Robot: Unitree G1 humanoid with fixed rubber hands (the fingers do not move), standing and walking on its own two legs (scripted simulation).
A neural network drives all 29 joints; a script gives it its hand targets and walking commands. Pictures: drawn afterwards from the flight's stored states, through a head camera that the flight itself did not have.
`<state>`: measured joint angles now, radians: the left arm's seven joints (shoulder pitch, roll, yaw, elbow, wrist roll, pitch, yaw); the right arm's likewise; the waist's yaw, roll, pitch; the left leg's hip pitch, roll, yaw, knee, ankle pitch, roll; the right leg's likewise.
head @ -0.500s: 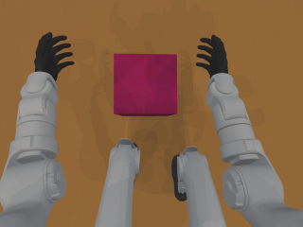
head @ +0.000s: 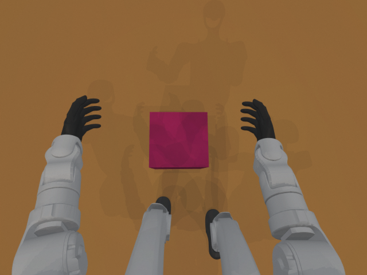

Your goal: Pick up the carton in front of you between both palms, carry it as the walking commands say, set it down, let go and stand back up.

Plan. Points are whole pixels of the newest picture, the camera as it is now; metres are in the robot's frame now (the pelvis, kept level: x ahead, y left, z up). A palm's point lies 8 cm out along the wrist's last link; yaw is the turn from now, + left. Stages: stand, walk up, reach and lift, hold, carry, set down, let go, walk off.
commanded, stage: let go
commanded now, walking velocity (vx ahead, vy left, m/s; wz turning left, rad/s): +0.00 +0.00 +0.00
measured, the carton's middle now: (178, 143) +0.44 +0.05 -0.54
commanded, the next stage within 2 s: stand in 1.02 s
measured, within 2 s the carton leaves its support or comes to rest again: neither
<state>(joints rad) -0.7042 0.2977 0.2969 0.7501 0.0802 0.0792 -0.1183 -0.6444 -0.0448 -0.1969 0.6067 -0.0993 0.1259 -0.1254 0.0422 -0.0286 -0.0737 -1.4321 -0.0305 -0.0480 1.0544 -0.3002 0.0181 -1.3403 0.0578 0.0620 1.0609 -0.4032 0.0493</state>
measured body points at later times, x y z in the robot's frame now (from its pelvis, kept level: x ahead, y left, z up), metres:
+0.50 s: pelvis +0.07 -0.02 +0.10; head +0.17 -0.01 +0.54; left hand +0.26 +0.23 +0.01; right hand +0.29 -0.23 +0.01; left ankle +0.07 +0.10 -0.63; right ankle +0.03 -0.14 -0.63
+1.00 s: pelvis +0.07 -0.03 +0.11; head +0.09 -0.03 +0.56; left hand +0.24 +0.21 +0.03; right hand +0.25 -0.26 +0.03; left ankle +0.07 +0.10 -0.63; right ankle +0.03 -0.14 -0.63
